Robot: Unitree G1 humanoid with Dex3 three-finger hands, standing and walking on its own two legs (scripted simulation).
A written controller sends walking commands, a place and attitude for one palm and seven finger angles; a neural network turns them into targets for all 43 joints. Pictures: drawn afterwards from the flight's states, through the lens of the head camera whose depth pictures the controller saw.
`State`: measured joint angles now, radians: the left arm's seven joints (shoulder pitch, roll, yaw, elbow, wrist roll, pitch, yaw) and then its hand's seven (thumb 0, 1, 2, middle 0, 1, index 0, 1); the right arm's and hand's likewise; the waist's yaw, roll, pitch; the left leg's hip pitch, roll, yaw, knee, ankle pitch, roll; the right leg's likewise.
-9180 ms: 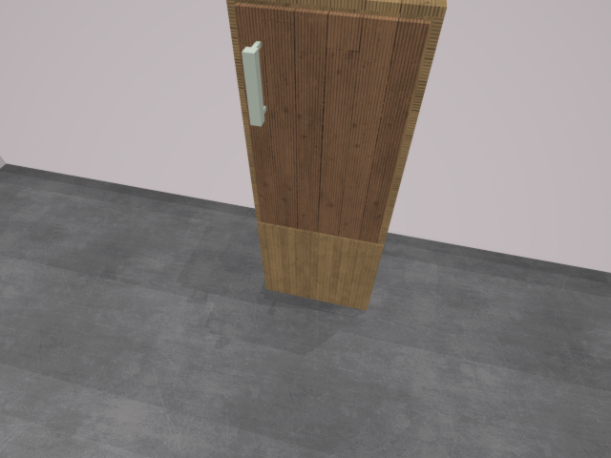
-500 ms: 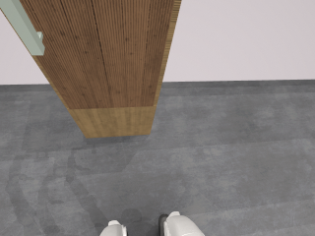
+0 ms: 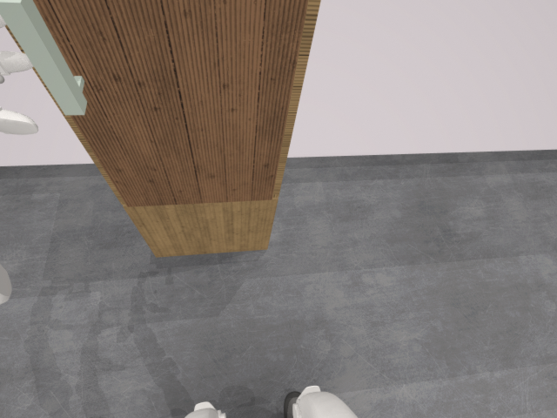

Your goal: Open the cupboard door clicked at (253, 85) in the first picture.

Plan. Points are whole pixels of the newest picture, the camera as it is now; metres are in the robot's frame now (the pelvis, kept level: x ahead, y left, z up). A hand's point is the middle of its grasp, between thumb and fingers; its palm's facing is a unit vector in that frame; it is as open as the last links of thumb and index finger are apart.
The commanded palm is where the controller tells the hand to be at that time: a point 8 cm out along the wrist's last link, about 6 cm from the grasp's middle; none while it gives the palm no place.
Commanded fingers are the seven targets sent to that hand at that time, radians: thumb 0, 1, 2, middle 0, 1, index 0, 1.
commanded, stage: slide the fingers in behind the handle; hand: left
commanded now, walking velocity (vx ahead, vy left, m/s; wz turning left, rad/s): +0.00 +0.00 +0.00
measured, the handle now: (52, 49) +0.57 +0.23 +0.14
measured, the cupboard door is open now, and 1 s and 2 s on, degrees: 0 0 0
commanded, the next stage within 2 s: close the thumb around the handle in 0.96 s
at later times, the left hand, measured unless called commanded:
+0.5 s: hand (30, 80) +0.51 +0.25 +0.14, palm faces -0.02 -1.00 +0.00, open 14.0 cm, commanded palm +0.50 +0.29 +0.14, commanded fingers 0.00 -0.50 0.30 -0.30 -1.20 -0.30 -1.20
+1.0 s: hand (34, 80) +0.51 +0.24 +0.15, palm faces -0.01 -1.00 +0.01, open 14.0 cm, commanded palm +0.49 +0.29 +0.14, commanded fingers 0.00 -0.50 0.30 -0.30 -1.20 -0.30 -1.20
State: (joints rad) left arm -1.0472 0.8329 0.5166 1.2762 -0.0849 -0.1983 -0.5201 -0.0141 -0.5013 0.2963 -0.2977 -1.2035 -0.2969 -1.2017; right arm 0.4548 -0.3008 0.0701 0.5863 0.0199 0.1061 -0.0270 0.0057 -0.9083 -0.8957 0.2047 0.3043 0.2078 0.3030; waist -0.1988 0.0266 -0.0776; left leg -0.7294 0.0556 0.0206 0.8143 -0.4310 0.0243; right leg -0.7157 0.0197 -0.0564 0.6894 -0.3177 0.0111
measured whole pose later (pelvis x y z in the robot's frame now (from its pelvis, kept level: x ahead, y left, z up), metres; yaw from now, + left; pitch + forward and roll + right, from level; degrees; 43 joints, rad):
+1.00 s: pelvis +0.00 -0.01 +0.00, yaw +0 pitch +18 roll -3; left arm -1.03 0.73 0.47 1.26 -0.10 -0.23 -0.44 -0.01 -0.50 0.30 -0.30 -1.20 -0.30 -1.20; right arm 0.44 -0.30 0.06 0.61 0.02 0.07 -0.03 0.01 -0.91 -0.90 0.20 0.30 0.21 0.30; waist -0.19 0.03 -0.08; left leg -0.69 0.05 0.03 0.79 -0.42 0.02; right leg -0.69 0.02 -0.05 0.69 -0.31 0.01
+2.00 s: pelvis -0.01 -0.01 +0.00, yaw +0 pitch +18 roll -3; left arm -1.04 0.71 0.46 1.26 -0.09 -0.23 -0.41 -0.01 0.52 0.74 -0.27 -1.31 -0.29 -1.32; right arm 0.44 -0.30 0.06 0.60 0.01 0.05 -0.03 0.01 -0.91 -0.90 0.20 0.30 0.21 0.30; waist -0.20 0.03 -0.07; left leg -0.71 0.05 0.02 0.80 -0.41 0.01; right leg -0.71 0.02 -0.05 0.70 -0.31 0.00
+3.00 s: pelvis -0.01 -0.03 +0.02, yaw +1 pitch +6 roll +0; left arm -0.45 0.12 0.26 0.48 -0.09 -0.10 0.29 0.01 0.60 0.76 -0.26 -1.31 -0.23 -1.29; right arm 0.36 -0.25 -0.01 0.69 0.00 0.00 -0.02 0.01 -0.91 -0.90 0.20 0.30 0.20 0.30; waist -0.03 0.05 -0.08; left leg -0.37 0.03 0.03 0.61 -0.35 -0.01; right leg -0.41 0.01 -0.04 0.59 -0.29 -0.02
